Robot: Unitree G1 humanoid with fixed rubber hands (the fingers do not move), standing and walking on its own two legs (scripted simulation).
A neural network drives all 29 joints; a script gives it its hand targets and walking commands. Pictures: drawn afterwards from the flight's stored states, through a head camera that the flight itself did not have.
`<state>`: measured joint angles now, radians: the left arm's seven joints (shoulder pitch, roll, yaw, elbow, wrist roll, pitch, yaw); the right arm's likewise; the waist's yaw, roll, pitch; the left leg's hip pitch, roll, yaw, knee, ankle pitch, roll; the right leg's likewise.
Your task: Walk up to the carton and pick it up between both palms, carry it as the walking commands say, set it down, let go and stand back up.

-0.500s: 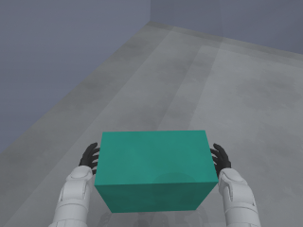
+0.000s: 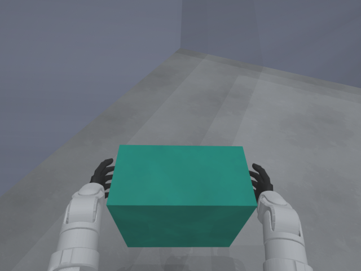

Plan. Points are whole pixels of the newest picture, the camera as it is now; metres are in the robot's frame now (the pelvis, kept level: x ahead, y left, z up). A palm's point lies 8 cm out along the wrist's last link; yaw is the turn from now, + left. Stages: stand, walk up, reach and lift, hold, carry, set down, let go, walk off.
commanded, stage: reach and lift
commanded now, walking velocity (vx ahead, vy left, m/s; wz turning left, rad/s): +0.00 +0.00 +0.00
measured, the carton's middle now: (180, 201) +0.32 -0.01 -0.04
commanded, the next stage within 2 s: hold in 1.24 s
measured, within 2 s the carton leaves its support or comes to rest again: neither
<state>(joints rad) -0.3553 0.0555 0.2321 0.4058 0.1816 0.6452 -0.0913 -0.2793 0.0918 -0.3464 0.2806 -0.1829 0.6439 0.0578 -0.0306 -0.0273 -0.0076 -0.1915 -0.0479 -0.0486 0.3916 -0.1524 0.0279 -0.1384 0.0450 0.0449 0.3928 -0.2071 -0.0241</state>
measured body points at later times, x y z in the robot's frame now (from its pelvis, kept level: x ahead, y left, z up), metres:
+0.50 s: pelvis +0.02 +0.00 +0.01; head +0.01 +0.01 +0.46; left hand +0.33 +0.18 +0.03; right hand +0.31 -0.20 +0.03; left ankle +0.04 +0.10 -0.74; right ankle +0.01 -0.11 -0.74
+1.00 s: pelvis +0.02 -0.01 +0.01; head +0.01 +0.00 +0.46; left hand +0.33 +0.19 +0.04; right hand +0.31 -0.19 +0.04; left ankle +0.04 +0.10 -0.74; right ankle +0.01 -0.11 -0.74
